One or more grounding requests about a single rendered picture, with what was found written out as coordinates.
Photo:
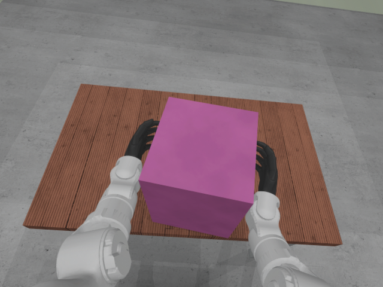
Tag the carton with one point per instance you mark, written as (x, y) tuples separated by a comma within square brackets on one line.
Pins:
[(199, 173)]

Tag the robot right forearm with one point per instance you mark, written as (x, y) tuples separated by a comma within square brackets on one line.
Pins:
[(267, 244)]

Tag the right robot hand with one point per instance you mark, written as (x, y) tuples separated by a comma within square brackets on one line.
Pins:
[(268, 172)]

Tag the left robot upper arm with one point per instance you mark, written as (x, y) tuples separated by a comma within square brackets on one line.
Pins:
[(97, 258)]

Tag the right robot upper arm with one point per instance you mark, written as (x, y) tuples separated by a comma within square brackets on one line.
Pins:
[(284, 276)]

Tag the left robot hand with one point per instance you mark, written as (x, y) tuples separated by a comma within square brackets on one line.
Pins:
[(137, 145)]

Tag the table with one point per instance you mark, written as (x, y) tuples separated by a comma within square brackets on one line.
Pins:
[(103, 119)]

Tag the robot left forearm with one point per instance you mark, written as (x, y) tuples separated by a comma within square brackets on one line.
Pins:
[(117, 205)]

